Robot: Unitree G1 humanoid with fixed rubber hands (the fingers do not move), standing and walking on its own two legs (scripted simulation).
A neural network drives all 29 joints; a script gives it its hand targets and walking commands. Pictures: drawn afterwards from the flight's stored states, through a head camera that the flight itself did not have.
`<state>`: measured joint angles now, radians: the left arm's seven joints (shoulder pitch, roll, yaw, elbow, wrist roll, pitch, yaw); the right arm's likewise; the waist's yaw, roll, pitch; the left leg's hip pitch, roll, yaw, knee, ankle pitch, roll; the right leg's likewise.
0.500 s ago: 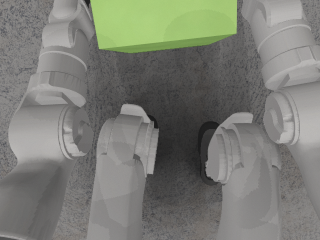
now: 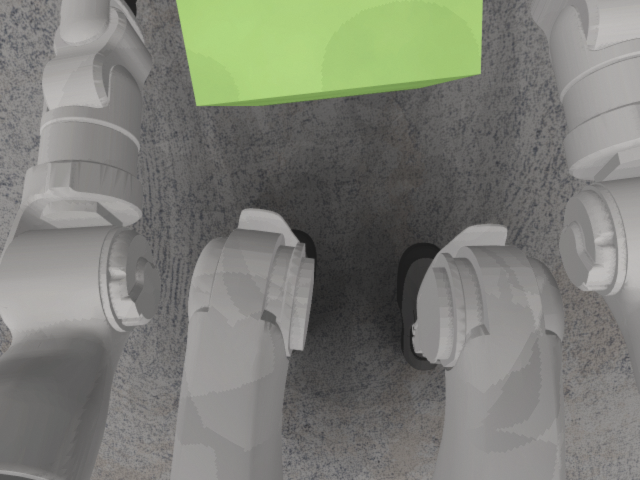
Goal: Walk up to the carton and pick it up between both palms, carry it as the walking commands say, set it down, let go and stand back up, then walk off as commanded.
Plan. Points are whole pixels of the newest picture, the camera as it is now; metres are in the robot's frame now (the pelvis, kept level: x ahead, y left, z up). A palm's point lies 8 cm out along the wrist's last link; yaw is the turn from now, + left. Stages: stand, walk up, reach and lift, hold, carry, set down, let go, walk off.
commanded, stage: set down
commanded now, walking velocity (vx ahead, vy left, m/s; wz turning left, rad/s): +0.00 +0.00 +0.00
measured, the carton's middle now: out of the picture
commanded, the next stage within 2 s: let go in 1.26 s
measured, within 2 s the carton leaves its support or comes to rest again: neither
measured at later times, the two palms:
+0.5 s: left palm out of the picture +0.51 +0.26 -0.05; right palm out of the picture +0.58 -0.13 -0.05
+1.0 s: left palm out of the picture +0.51 +0.26 +0.10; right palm out of the picture +0.58 -0.13 +0.10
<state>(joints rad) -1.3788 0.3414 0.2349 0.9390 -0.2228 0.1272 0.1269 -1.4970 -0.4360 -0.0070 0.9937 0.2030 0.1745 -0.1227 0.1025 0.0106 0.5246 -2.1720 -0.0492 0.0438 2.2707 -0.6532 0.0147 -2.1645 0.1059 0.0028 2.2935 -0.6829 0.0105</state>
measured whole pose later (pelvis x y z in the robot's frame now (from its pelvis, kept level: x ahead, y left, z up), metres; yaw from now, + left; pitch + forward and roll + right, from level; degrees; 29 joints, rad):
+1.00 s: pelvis -0.02 +0.00 +0.23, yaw +0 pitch +32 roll +0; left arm -1.36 0.36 0.27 0.55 -0.18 0.43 0.12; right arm -1.49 -0.48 -0.13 0.71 0.16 0.43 -0.09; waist 0.11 -0.01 0.52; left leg -1.58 -0.07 -0.04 1.42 -0.40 -0.01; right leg -1.56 0.08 0.02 1.43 -0.43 0.00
